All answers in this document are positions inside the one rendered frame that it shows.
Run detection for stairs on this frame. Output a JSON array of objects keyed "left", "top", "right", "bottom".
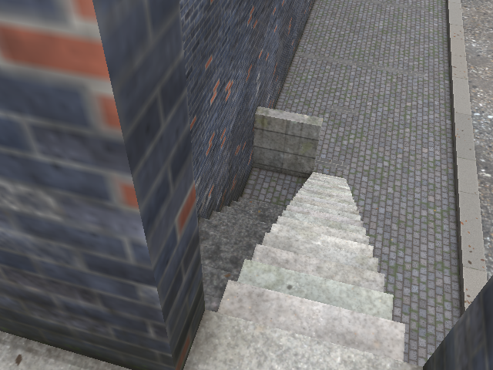
[{"left": 217, "top": 172, "right": 405, "bottom": 362}]

